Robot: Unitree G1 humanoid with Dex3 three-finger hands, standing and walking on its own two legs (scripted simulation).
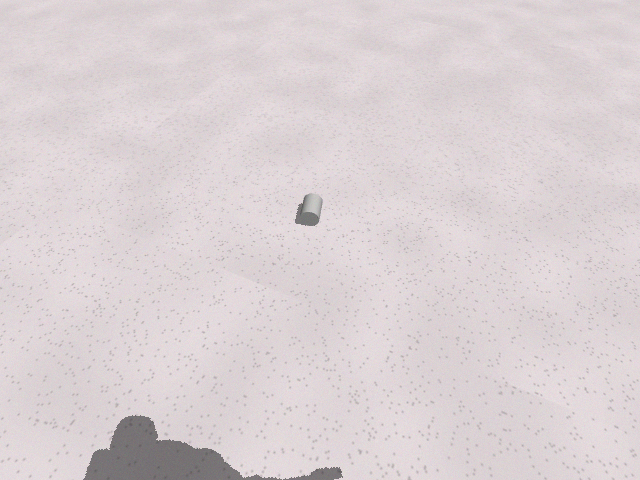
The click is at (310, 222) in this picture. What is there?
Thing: lying can
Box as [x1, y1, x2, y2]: [300, 193, 322, 225]
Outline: 313,193 307,194 304,197 300,213 300,220 307,225 316,224 318,222 322,200 318,195
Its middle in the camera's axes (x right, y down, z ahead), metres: -0.03 -0.14 +1.73
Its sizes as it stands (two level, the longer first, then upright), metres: 0.118 0.086 0.086
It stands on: the floor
